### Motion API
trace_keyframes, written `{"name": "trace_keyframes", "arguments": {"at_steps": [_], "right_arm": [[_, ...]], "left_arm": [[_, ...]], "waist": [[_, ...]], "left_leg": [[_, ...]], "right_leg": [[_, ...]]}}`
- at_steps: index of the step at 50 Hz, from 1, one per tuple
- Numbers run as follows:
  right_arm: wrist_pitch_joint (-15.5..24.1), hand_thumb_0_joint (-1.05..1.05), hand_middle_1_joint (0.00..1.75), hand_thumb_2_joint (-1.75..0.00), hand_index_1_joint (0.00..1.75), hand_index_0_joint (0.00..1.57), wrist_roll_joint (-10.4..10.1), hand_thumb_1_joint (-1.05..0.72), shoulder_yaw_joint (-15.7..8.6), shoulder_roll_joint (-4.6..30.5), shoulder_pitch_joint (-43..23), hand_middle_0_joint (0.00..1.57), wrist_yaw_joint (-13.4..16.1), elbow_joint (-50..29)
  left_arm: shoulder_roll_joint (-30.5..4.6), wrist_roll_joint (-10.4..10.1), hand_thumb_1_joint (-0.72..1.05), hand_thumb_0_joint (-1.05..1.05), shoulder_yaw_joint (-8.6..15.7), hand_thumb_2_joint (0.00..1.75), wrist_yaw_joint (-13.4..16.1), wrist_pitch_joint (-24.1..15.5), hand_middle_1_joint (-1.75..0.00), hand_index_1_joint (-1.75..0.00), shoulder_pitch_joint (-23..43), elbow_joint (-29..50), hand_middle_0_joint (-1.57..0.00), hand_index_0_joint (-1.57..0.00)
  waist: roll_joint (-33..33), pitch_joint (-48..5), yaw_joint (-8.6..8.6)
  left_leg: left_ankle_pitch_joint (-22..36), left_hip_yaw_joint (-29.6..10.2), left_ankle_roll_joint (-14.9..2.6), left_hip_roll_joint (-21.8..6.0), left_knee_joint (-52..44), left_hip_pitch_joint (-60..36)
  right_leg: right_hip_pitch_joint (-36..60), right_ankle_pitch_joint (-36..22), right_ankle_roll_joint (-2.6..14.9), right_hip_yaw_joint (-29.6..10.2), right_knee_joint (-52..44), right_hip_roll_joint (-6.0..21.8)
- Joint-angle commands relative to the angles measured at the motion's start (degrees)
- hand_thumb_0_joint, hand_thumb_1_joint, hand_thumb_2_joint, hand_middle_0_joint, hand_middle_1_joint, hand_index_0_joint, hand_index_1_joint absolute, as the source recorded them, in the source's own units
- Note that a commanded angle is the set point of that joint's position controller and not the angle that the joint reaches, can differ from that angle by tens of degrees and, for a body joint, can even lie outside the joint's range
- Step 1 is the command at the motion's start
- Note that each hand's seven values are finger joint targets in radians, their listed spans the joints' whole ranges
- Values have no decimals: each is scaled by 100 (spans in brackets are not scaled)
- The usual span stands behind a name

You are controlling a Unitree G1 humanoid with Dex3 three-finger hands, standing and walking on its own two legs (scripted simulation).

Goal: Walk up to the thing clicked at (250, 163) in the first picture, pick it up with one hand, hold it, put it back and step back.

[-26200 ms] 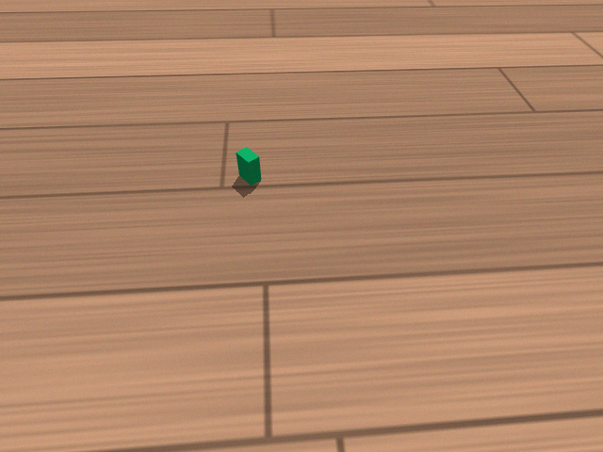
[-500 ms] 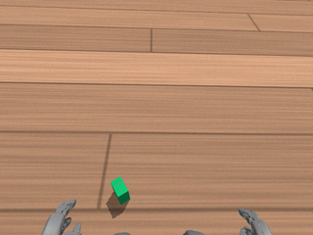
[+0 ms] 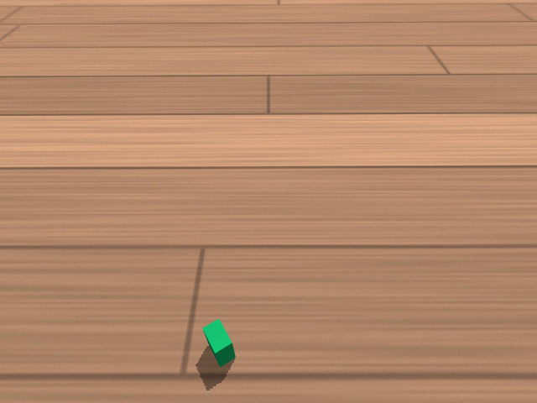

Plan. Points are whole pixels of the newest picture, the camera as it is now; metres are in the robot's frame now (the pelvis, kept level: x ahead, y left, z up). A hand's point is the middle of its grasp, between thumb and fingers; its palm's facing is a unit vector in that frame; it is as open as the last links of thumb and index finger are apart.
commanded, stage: stand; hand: left
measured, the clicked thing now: (219, 343) +0.46 +0.19 -0.70
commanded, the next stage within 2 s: step back in 1.50 s
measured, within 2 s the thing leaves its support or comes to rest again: neither
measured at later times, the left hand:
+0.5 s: hand out of the picture +0.06 +0.24 -0.15, palm faces -0.03 -0.94 -0.34, open 7.4 cm
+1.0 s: hand out of the picture +0.09 +0.24 -0.15, palm faces -0.02 -0.94 -0.35, open 7.4 cm
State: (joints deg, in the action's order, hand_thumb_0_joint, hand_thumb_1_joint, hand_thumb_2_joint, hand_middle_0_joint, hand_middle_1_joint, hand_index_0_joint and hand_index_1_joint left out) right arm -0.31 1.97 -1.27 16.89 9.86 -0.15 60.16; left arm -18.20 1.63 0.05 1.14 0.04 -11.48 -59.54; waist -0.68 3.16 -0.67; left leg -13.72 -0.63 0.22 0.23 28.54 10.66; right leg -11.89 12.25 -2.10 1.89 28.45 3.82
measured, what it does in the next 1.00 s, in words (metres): stands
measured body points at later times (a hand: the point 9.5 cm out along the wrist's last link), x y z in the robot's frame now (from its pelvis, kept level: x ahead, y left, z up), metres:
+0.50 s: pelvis +0.00 -0.01 +0.01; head +0.00 -0.01 +0.46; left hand +0.06 +0.29 -0.13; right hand +0.04 -0.30 -0.13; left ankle +0.02 +0.12 -0.74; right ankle +0.04 -0.14 -0.74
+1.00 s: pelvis +0.02 -0.01 +0.01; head +0.03 -0.02 +0.46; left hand +0.09 +0.29 -0.12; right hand +0.09 -0.31 -0.13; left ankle +0.02 +0.12 -0.74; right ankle +0.04 -0.14 -0.74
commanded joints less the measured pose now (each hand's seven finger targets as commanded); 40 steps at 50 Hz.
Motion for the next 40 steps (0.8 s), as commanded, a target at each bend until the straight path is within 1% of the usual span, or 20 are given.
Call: {"name": "trace_keyframes", "arguments": {"at_steps": [1, 3, 6, 7, 8, 10, 14, 15, 19, 21, 22, 24, 26, 29, 30, 31, 33, 35, 37, 40], "right_arm": [[113, 0, 30, -90, 30, 20, -35, -90, -247, 1203, -242, 20, 99, -241], [118, 0, 30, -90, 30, 20, -42, -90, -238, 1166, -211, 20, 91, -170], [116, 0, 30, -90, 30, 20, -54, -90, -235, 1182, -245, 20, 70, -83], [100, 0, 30, -90, 30, 20, -58, -90, -225, 1180, -234, 20, 64, -58], [92, 0, 30, -90, 30, 20, -57, -90, -222, 1156, -193, 20, 62, -36], [79, 0, 30, -90, 30, 20, -50, -90, -204, 1140, -184, 20, 58, 15], [82, 0, 30, -90, 30, 20, -53, -90, -202, 1188, -245, 20, 57, 62], [97, 0, 30, -90, 30, 20, -58, -90, -199, 1190, -268, 20, 61, 59], [99, 0, 30, -90, 30, 20, -61, -90, -190, 1253, -253, 20, 72, 128], [105, 0, 30, -90, 30, 20, -74, -90, -172, 1255, -242, 20, 68, 153], [123, 0, 30, -90, 30, 20, -71, -90, -177, 1277, -258, 20, 67, 145], [139, 0, 30, -90, 30, 20, -66, -90, -161, 1289, -301, 20, 85, 167], [142, 0, 30, -90, 30, 20, -72, -90, -165, 1344, -318, 20, 103, 181], [145, 0, 30, -90, 30, 20, -70, -90, -147, 1352, -313, 20, 104, 203], [150, 0, 30, -90, 30, 20, -80, -90, -154, 1360, -390, 20, 98, 195], [149, 0, 30, -90, 30, 20, -81, -90, -146, 1346, -338, 20, 100, 211], [163, 0, 30, -90, 30, 20, -85, -90, -166, 1388, -401, 20, 101, 195], [160, 0, 30, -90, 30, 20, -81, -90, -157, 1387, -399, 20, 96, 220], [170, 0, 30, -90, 30, 20, -80, -90, -164, 1388, -390, 20, 96, 230], [166, 0, 30, -90, 30, 20, -80, -90, -151, 1386, -466, 20, 101, 235]], "left_arm": [[-1185, 9, 90, 0, 250, 90, 52, -180, -30, -30, 296, 161, -20, -20], [-1224, 5, 90, 0, 247, 90, 52, -192, -30, -30, 361, 86, -20, -20], [-1202, 6, 90, 0, 225, 90, 47, -216, -30, -30, 363, -11, -20, -20], [-1235, 3, 90, 0, 225, 90, 45, -209, -30, -30, 408, -26, -20, -20], [-1302, 3, 90, 0, 251, 90, 54, -212, -30, -30, 483, -36, -20, -20], [-1313, -1, 90, 0, 244, 90, 50, -190, -30, -30, 529, -71, -20, -20], [-1303, -22, 90, 0, 245, 90, 40, -194, -30, -30, 510, -151, -20, -20], [-1294, -30, 90, 0, 243, 90, 42, -197, -30, -30, 488, -184, -20, -20], [-1301, -36, 90, 0, 241, 90, 27, -179, -30, -30, 553, -255, -20, -20], [-1315, -46, 90, 0, 240, 90, 21, -176, -30, -30, 584, -254, -20, -20], [-1274, -49, 90, 0, 234, 90, 18, -190, -30, -30, 582, -259, -20, -20], [-1257, -56, 90, 0, 236, 90, 5, -184, -30, -30, 574, -290, -20, -20], [-1269, -50, 90, 0, 241, 90, -3, -159, -30, -30, 596, -328, -20, -20], [-1246, -54, 90, 0, 232, 90, -15, -144, -30, -30, 635, -337, -20, -20], [-1228, -54, 90, 0, 225, 90, -14, -147, -30, -30, 594, -363, -20, -20], [-1258, -53, 90, 0, 237, 90, -17, -148, -30, -30, 641, -365, -20, -20], [-1252, -52, 90, 0, 236, 90, -12, -159, -30, -30, 666, -367, -20, -20], [-1247, -57, 90, 0, 237, 90, -21, -161, -30, -30, 706, -359, -20, -20], [-1252, -67, 90, 0, 242, 90, -10, -183, -30, -30, 740, -344, -20, -20], [-1211, -70, 90, 0, 234, 90, -13, -171, -30, -30, 739, -382, -20, -20]], "waist": [[50, -54, 22], [175, -25, 59], [205, -66, 33], [224, 11, 51], [271, -4, 58], [210, 94, 68], [79, -93, 27], [86, -187, 20], [57, -26, 18], [16, -27, 7], [-38, -179, 0], [-80, -262, -11], [-109, -146, -8], [-106, -128, -7], [-25, -146, -33], [-5, -147, -1], [86, -273, 7], [46, -207, 18], [106, -371, 35], [51, -327, 24]], "left_leg": [[-393, -634, -149, -503, -1029, 272], [-280, -597, -134, -500, -1022, 138], [-62, -544, -132, -489, -954, 0], [-228, -541, -121, -468, -1002, 70], [-131, -508, -120, -461, -986, 71], [-300, -509, -106, -457, -1049, 109], [-165, -505, -126, -506, -1072, 99], [37, -505, -130, -536, -1050, -23], [-177, -495, -107, -532, -1154, 108], [-91, -491, -96, -542, -1202, 124], [147, -480, -114, -578, -1152, 20], [235, -508, -107, -621, -1220, 11], [22, -521, -86, -614, -1325, 91], [-44, -531, -78, -633, -1405, 185], [111, -532, -86, -637, -1369, 63], [8, -525, -82, -638, -1387, 98], [367, -503, -94, -655, -1302, -156], [265, -476, -83, -634, -1321, -118], [681, -453, -91, -672, -1254, -276], [615, -447, -89, -674, -1285, -263]], "right_leg": [[145, 442, 281, -465, -841, 309], [60, 552, 272, -533, -983, 354], [87, 542, 253, -548, -1105, 379], [27, 711, 230, -545, -1165, 357], [93, 747, 250, -610, -1191, 409], [-29, 929, 238, -600, -1246, 383], [200, 641, 244, -585, -1215, 392], [268, 447, 260, -597, -1189, 423], [227, 557, 239, -583, -1230, 374], [268, 528, 256, -589, -1216, 383], [397, 250, 265, -581, -1176, 408], [529, -97, 269, -521, -1087, 391], [471, 18, 262, -488, -1070, 344], [540, -96, 255, -465, -1060, 334], [517, -89, 255, -441, -1064, 338], [510, -83, 245, -461, -1080, 338], [467, -209, 251, -477, -1124, 370], [422, -150, 241, -482, -1159, 351], [540, -522, 245, -505, -1138, 410], [542, -503, 234, -476, -1165, 392]]}}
